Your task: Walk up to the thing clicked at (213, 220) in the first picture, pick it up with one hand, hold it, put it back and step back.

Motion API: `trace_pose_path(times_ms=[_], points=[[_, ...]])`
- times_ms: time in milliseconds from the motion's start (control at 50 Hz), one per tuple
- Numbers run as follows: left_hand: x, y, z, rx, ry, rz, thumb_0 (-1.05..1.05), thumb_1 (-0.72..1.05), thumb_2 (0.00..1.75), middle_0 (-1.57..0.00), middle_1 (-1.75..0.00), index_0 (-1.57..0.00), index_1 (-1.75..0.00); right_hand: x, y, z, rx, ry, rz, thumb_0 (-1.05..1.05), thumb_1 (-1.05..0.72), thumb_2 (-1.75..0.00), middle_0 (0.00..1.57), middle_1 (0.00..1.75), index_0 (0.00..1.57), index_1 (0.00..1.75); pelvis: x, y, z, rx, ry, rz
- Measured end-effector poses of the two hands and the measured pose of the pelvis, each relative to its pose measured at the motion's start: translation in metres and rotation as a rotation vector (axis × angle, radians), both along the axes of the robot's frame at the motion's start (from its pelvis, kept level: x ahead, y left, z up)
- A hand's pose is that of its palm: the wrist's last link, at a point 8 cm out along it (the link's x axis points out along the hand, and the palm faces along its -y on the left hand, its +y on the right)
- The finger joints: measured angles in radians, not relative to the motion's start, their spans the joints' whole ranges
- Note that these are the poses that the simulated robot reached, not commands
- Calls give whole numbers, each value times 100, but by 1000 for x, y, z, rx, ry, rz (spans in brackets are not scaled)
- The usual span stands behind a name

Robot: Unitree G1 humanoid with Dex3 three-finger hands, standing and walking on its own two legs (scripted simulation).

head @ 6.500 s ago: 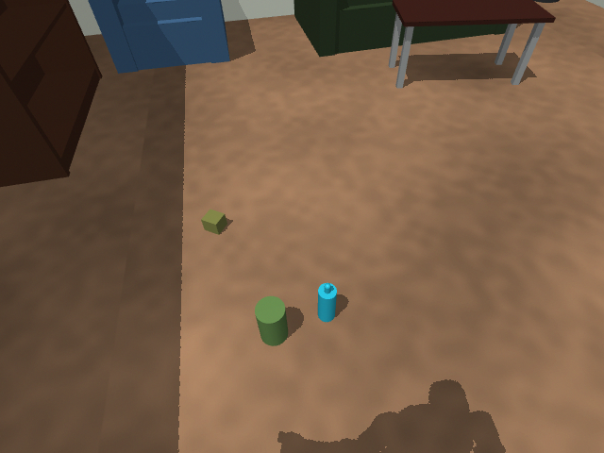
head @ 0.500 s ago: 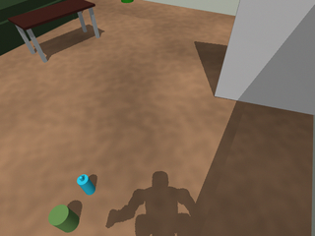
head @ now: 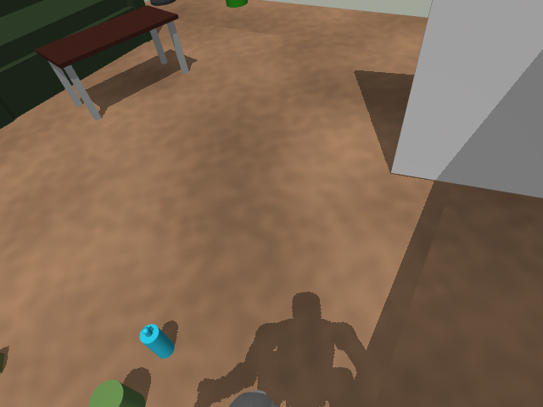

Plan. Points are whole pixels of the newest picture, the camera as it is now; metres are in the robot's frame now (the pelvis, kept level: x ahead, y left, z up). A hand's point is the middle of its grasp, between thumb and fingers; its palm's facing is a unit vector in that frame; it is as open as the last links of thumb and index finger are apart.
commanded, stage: walk up
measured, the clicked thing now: out of the picture +0.38 +1.19 -0.74
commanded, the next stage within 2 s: none
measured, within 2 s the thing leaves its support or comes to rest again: neither
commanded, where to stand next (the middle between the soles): +0.56 +0.06 m, yaw +0 degrees
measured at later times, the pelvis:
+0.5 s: pelvis +0.21 +0.05 +0.00, yaw +0 degrees
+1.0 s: pelvis +0.38 +0.03 +0.00, yaw +6 degrees
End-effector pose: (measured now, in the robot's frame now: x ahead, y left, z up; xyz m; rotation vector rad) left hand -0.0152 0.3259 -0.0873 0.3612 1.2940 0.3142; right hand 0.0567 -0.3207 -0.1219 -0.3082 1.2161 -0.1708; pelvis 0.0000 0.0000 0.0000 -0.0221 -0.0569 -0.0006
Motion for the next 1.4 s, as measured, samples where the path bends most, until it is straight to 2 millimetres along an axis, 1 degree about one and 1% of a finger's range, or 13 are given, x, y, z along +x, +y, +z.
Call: trace_pose_path(times_ms=[140,220,280,380,480,620,720,840,960,1060,1180,1300,1400], points=[[57,4,-29,-58,-17,7,0,90,90,-21,-30,-20,-30,83,25,1,-9,5,84,0,-91,-90,21,30,20,30,57,11,-12,-20,1,35],[103,15,-55,-93,-23,-3,0,90,90,-21,-30,-20,-30,145,46,3,-31,-69,111,1,-91,-90,21,30,20,30,96,27,-25,15,-3,35],[144,16,-58,-119,-32,-32,0,90,90,-21,-30,-20,-30,177,59,13,-35,-162,95,0,-91,-89,21,30,21,30,118,39,-23,4,-8,30],[215,23,-39,-131,-106,-100,0,90,90,-21,-30,-20,-30,201,66,33,-41,-197,44,0,-91,-89,21,30,21,30,160,47,-7,10,-9,8],[269,34,-24,-99,-142,-135,0,91,90,-21,-30,-20,-30,212,62,35,-50,-168,24,0,-90,-89,21,30,21,30,198,47,-2,25,-14,-1],[340,29,-13,-47,-148,-167,0,91,90,-21,-30,-20,-30,224,43,10,-18,-68,-16,0,-90,-89,21,30,21,30,253,36,-9,47,-6,4],[387,11,-9,-9,-224,-159,0,91,90,-21,-30,-20,-30,252,31,-18,12,6,-12,0,-91,-90,21,30,20,30,292,19,-22,20,-9,37],[404,-3,6,-25,-257,-102,0,90,90,-21,-30,-20,-30,310,34,-10,35,1,61,1,-91,-89,21,30,20,30,327,16,-7,41,-14,59],[412,6,3,-41,-216,-59,0,90,90,-21,-30,-20,-30,365,32,7,-1,-22,107,0,-91,-89,21,30,20,30,363,23,-1,20,-5,87],[421,30,-15,-63,-185,-9,0,90,90,-21,-30,-20,-30,412,41,19,-59,-13,151,0,-91,-90,21,30,20,30,396,39,-7,-9,6,114],[441,60,-54,-99,-103,41,0,90,90,-21,-30,-20,-30,476,71,28,-136,-96,187,0,-91,-90,21,30,20,30,433,67,-23,6,5,125],[472,63,-56,-140,-80,33,0,91,90,-21,-30,-20,-30,510,97,46,-133,-159,185,0,-91,-89,21,30,21,30,456,77,-11,-8,1,132],[488,63,-52,-134,-80,43,0,91,90,-21,-30,-20,-30,528,104,42,-124,-153,200,0,-90,-89,21,30,21,30,468,79,-9,5,1,130]])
